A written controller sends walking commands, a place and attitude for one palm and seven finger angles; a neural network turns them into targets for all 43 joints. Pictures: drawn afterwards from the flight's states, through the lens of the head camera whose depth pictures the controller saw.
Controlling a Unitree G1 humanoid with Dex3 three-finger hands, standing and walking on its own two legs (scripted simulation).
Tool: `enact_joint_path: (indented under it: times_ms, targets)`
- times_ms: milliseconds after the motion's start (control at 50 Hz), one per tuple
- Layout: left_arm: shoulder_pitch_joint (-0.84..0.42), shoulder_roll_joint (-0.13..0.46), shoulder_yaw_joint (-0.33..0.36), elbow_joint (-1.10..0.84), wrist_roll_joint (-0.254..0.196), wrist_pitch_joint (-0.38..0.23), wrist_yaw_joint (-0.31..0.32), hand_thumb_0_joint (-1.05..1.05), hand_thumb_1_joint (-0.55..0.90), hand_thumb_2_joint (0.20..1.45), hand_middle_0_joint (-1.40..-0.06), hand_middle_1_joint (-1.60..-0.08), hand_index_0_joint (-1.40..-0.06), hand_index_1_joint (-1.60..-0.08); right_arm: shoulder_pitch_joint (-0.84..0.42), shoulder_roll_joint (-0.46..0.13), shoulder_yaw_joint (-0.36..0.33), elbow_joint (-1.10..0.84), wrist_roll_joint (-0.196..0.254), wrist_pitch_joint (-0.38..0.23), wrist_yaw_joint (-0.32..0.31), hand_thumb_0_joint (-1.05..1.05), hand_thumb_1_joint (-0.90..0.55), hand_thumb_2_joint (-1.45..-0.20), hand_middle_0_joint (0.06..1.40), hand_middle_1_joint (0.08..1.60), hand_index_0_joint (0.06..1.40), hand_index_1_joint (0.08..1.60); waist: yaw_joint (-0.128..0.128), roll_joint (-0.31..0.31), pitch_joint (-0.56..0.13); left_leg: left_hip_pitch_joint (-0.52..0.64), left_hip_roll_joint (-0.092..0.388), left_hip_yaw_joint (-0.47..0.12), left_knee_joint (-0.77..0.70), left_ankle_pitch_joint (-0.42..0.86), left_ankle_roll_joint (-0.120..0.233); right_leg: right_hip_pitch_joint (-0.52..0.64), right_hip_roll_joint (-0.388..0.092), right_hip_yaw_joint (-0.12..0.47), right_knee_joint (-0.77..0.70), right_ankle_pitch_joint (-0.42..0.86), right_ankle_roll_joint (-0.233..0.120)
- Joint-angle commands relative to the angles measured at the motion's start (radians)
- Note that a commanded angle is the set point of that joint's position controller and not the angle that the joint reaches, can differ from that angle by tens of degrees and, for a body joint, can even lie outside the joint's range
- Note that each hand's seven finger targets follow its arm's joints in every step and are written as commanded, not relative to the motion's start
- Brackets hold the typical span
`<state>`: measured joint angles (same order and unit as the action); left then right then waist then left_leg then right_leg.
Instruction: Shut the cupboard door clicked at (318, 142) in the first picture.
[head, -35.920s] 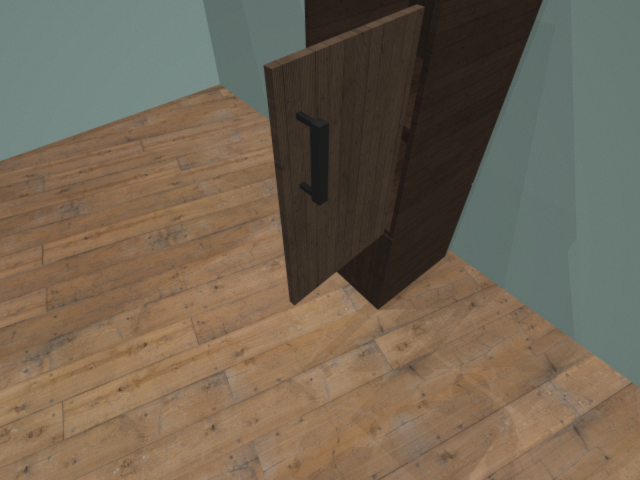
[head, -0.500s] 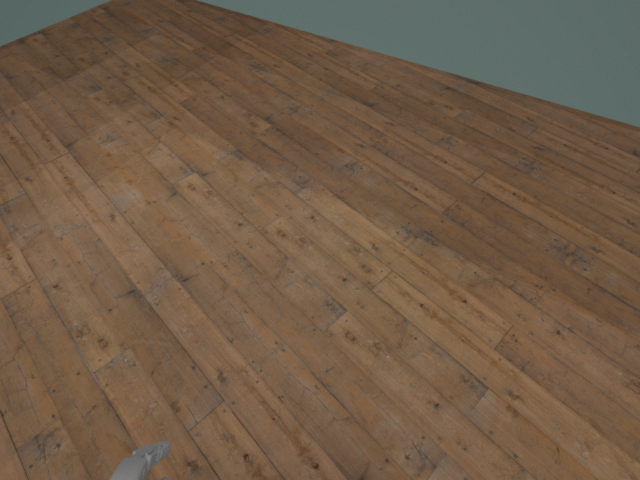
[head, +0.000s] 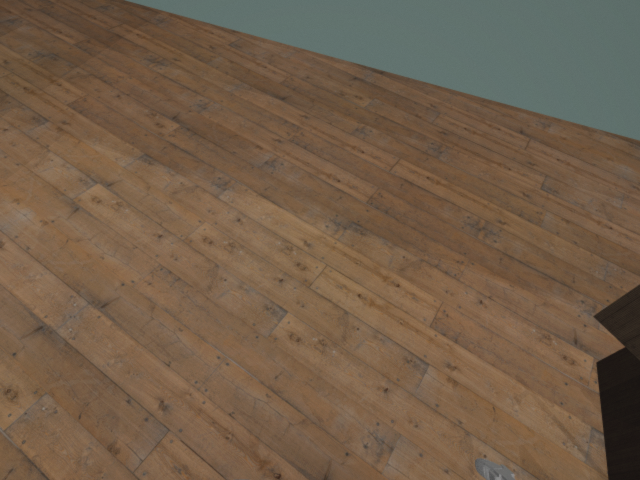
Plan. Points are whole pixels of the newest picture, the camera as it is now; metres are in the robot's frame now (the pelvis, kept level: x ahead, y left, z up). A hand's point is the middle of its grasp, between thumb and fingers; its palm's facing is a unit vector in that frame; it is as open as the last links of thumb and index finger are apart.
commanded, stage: turn to face it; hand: left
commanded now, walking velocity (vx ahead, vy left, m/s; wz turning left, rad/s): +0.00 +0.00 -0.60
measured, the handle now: out of the picture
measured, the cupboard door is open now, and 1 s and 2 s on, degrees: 51 51 51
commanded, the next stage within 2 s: take the last steps up to it in 1.52 s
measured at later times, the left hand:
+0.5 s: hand (235, 446) +0.18 +0.13 -0.14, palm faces -0.29 -0.91 -0.28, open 7.3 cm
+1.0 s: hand (246, 413) +0.22 +0.12 -0.16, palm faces -0.51 -0.83 -0.20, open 7.4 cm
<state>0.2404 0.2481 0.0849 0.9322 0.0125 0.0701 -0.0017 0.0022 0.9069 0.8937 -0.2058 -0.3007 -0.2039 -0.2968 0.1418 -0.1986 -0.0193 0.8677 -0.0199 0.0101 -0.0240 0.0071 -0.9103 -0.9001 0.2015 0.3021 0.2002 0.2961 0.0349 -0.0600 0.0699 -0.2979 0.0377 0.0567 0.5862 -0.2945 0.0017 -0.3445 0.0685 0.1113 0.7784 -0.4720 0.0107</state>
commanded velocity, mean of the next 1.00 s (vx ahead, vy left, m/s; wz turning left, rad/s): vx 0.00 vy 0.00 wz -0.60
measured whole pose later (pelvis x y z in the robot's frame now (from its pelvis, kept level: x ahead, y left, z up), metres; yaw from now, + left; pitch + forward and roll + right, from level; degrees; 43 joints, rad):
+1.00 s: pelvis +0.04 -0.02 +0.01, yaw -35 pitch +0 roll -2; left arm 0.18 0.27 0.09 0.91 0.02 0.08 -0.03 0.00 0.91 0.89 -0.20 -0.30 -0.20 -0.30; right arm 0.21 -0.19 -0.01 0.87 -0.03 0.01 -0.03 0.01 -0.91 -0.90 0.20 0.30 0.20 0.30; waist 0.01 -0.02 0.08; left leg -0.22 0.11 0.13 0.49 -0.28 0.00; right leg -0.45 0.01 -0.02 1.06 -0.47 0.05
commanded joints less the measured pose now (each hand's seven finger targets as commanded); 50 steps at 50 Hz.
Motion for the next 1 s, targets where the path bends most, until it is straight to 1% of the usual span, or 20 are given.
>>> enact_joint_path:
  times_ms: [0, 60, 260, 320, 340, 360, 380, 400, 420, 440, 520, 660, 740, 760, 780, 800, 820, 860, 900, 980]
  targets:
    - [-0.041, 0.103, 0.032, -0.101, 0.01, -0.019, -0.017, 0.0, 0.9, 0.9, -0.2, -0.3, -0.2, -0.3, 0.068, -0.209, -0.05, -0.062, -0.011, -0.015, -0.029, 0.0, -0.9, -0.9, 0.2, 0.3, 0.2, 0.3, -0.036, 0.257, -0.067, 0.156, 0.348, -0.23, -0.264, 0.498, 0.145, -0.192, -0.074, -0.053, 0.389, -0.068, 0.035]
    - [-0.036, 0.078, 0.024, -0.097, 0.007, -0.008, -0.034, 0.0, 0.9, 0.9, -0.2, -0.3, -0.2, -0.3, 0.055, -0.198, -0.045, -0.066, -0.008, -0.014, -0.027, 0.0, -0.9, -0.9, 0.2, 0.3, 0.2, 0.3, -0.028, 0.239, -0.058, 0.173, 0.285, -0.09, -0.252, 0.479, 0.123, -0.187, -0.09, -0.105, 0.37, 0.014, 0.051]
    - [-0.131, 0.052, 0.005, -0.133, 0.008, -0.014, -0.038, 0.0, 0.9, 0.9, -0.2, -0.3, -0.2, -0.3, 0.142, -0.228, -0.077, -0.009, -0.009, -0.009, -0.007, 0.0, -0.9, -0.9, 0.2, 0.3, 0.2, 0.3, -0.075, 0.285, -0.082, 0.219, 0.332, 0.025, -0.193, 0.473, 0.125, -0.066, -0.095, -0.198, 0.015, 0.038, 0.036]
    - [-0.072, 0.065, 0.008, -0.117, 0.007, -0.024, -0.035, 0.0, 0.9, 0.9, -0.2, -0.3, -0.2, -0.3, 0.116, -0.243, -0.085, -0.006, -0.005, -0.005, -0.001, 0.0, -0.9, -0.9, 0.2, 0.3, 0.2, 0.3, -0.035, 0.247, -0.109, 0.161, 0.321, 0.076, -0.09, 0.414, 0.068, 0.096, -0.075, -0.217, -0.21, 0.18, 0.006]
    - [-0.009, 0.096, 0.015, -0.098, 0.01, -0.031, -0.031, 0.0, 0.9, 0.9, -0.2, -0.3, -0.2, -0.3, 0.104, -0.239, -0.085, -0.01, 0.001, -0.004, 0.002, 0.0, -0.9, -0.9, 0.2, 0.3, 0.2, 0.3, 0.002, 0.18, -0.127, 0.088, 0.284, 0.113, 0.015, 0.338, 0.023, 0.219, -0.089, -0.196, -0.332, 0.304, -0.01]
    - [0.057, 0.191, 0.03, -0.08, 0.018, -0.046, -0.019, 0.0, 0.9, 0.9, -0.2, -0.3, -0.2, -0.3, 0.11, -0.179, -0.075, -0.027, 0.011, -0.001, 0.011, 0.0, -0.9, -0.9, 0.2, 0.3, 0.2, 0.3, 0.031, -0.052, -0.168, -0.073, 0.19, 0.175, 0.21, 0.11, -0.039, 0.378, -0.258, 0.021, -0.431, 0.469, -0.072]
    - [0.105, 0.273, 0.047, -0.062, 0.013, -0.052, -0.005, 0.0, 0.9, 0.9, -0.2, -0.3, -0.2, -0.3, 0.037, -0.121, -0.055, -0.079, 0.007, 0.004, 0.011, 0.0, -0.9, -0.9, 0.2, 0.3, 0.2, 0.3, 0.063, -0.258, -0.125, -0.292, 0.05, 0.14, 0.432, -0.366, -0.079, 0.388, -0.451, 0.302, -0.436, 0.832, -0.189]
    - [0.116, 0.279, 0.044, -0.061, 0.003, -0.048, 0.006, 0.0, 0.9, 0.9, -0.2, -0.3, -0.2, -0.3, 0.032, -0.154, -0.054, -0.08, 0.008, 0.02, 0.0, 0.0, -0.9, -0.9, 0.2, 0.3, 0.2, 0.3, 0.058, -0.185, -0.127, -0.303, 0.066, -0.005, 0.56, -0.347, -0.067, 0.32, -0.481, 0.302, -0.45, 0.77, -0.25]
    - [0.053, 0.241, 0.041, -0.075, 0.004, -0.049, 0.013, 0.0, 0.9, 0.9, -0.2, -0.3, -0.2, -0.3, 0.028, -0.145, -0.058, -0.072, 0.01, 0.025, 0.0, 0.0, -0.9, -0.9, 0.2, 0.3, 0.2, 0.3, 0.027, -0.141, -0.078, -0.344, 0.084, -0.047, 0.599, -0.271, -0.065, 0.279, -0.429, 0.255, -0.47, 0.633, -0.246]
    - [-0.01, 0.223, 0.039, -0.089, 0.007, -0.048, 0.017, 0.0, 0.9, 0.9, -0.2, -0.3, -0.2, -0.3, 0.039, -0.148, -0.059, -0.06, 0.007, 0.023, -0.001, 0.0, -0.9, -0.9, 0.2, 0.3, 0.2, 0.3, 0.004, -0.215, -0.069, -0.366, 0.089, -0.053, 0.607, -0.233, -0.072, 0.261, -0.396, 0.268, -0.482, 0.546, -0.233]
    - [-0.091, 0.172, 0.018, -0.117, 0.007, -0.054, 0.012, 0.0, 0.9, 0.9, -0.2, -0.3, -0.2, -0.3, 0.078, -0.145, -0.06, -0.022, 0.001, 0.025, 0.013, 0.0, -0.9, -0.9, 0.2, 0.3, 0.2, 0.3, -0.049, -0.092, -0.074, -0.233, 0.069, -0.036, 0.504, -0.08, -0.093, 0.154, -0.281, 0.109, -0.459, 0.514, -0.177]
    - [-0.04, 0.19, 0.032, -0.097, 0.016, -0.05, 0.007, 0.0, 0.9, 0.9, -0.2, -0.3, -0.2, -0.3, 0.03, -0.13, -0.054, -0.053, 0.011, 0.011, 0.004, 0.0, -0.9, -0.9, 0.2, 0.3, 0.2, 0.3, -0.017, -0.088, -0.088, -0.145, 0.018, -0.031, 0.213, -0.128, -0.09, 0.165, -0.285, 0.231, -0.425, 0.522, -0.21]
    - [-0.093, 0.173, 0.031, -0.103, 0.002, -0.037, 0.006, 0.0, 0.9, 0.9, -0.2, -0.3, -0.2, -0.3, 0.15, -0.141, -0.052, -0.016, 0.016, -0.007, -0.01, 0.0, -0.9, -0.9, 0.2, 0.3, 0.2, 0.3, -0.077, -0.086, -0.13, 0.118, -0.003, -0.021, -0.134, 0.081, -0.076, 0.06, -0.21, 0.226, -0.304, 0.526, -0.122]
    - [-0.086, 0.127, 0.022, -0.114, -0.004, -0.033, 0.004, 0.0, 0.9, 0.9, -0.2, -0.3, -0.2, -0.3, 0.172, -0.189, -0.059, -0.012, 0.013, -0.016, -0.013, 0.0, -0.9, -0.9, 0.2, 0.3, 0.2, 0.3, -0.083, 0.053, -0.149, 0.226, 0.094, -0.118, -0.242, 0.106, -0.05, -0.036, -0.121, 0.166, -0.217, 0.389, -0.072]
    - [-0.056, 0.069, 0.011, -0.128, -0.014, -0.029, -0.005, 0.0, 0.9, 0.9, -0.2, -0.3, -0.2, -0.3, 0.184, -0.286, -0.076, -0.022, -0.004, -0.021, -0.016, 0.0, -0.9, -0.9, 0.2, 0.3, 0.2, 0.3, -0.078, 0.335, -0.15, 0.3, 0.336, -0.365, -0.301, 0.206, 0.047, -0.199, 0.013, 0.018, -0.013, 0.023, -0.012]
    - [-0.077, 0.088, 0.014, -0.138, -0.004, -0.028, -0.007, 0.0, 0.9, 0.9, -0.2, -0.3, -0.2, -0.3, 0.189, -0.299, -0.076, -0.032, -0.009, -0.013, -0.019, 0.0, -0.9, -0.9, 0.2, 0.3, 0.2, 0.3, -0.087, 0.336, -0.131, 0.229, 0.453, -0.409, -0.309, 0.29, 0.138, -0.197, -0.017, -0.055, 0.197, -0.162, 0.004]
    - [-0.077, 0.101, 0.02, -0.13, 0.006, -0.024, -0.012, 0.0, 0.9, 0.9, -0.2, -0.3, -0.2, -0.3, 0.153, -0.265, -0.064, -0.041, -0.014, -0.013, -0.02, 0.0, -0.9, -0.9, 0.2, 0.3, 0.2, 0.3, -0.068, 0.238, -0.107, 0.159, 0.424, -0.347, -0.308, 0.303, 0.155, -0.175, -0.051, -0.038, 0.305, -0.118, 0.01]
    - [-0.061, 0.104, 0.026, -0.106, 0.01, -0.02, -0.026, 0.0, 0.9, 0.9, -0.2, -0.3, -0.2, -0.3, 0.071, -0.223, -0.051, -0.063, -0.011, -0.019, -0.024, 0.0, -0.9, -0.9, 0.2, 0.3, 0.2, 0.3, -0.033, 0.275, -0.087, 0.153, 0.349, -0.217, -0.269, 0.444, 0.134, -0.201, -0.076, -0.068, 0.382, -0.054, 0.03]
    - [-0.076, 0.08, 0.02, -0.103, 0.005, -0.015, -0.033, 0.0, 0.9, 0.9, -0.2, -0.3, -0.2, -0.3, 0.088, -0.204, -0.049, -0.056, -0.013, -0.016, -0.025, 0.0, -0.9, -0.9, 0.2, 0.3, 0.2, 0.3, -0.04, 0.249, -0.075, 0.202, 0.296, -0.095, -0.235, 0.563, 0.117, -0.203, -0.082, -0.098, 0.353, -0.012, 0.044]
    - [-0.123, 0.053, 0.007, -0.116, 0.002, -0.013, -0.038, 0.0, 0.9, 0.9, -0.2, -0.3, -0.2, -0.3, 0.158, -0.215, -0.062, -0.023, -0.009, -0.014, -0.021, 0.0, -0.9, -0.9, 0.2, 0.3, 0.2, 0.3, -0.07, 0.255, -0.107, 0.289, 0.295, -0.015, -0.195, 0.637, 0.118, -0.177, -0.092, -0.154, 0.198, 0.012, 0.048]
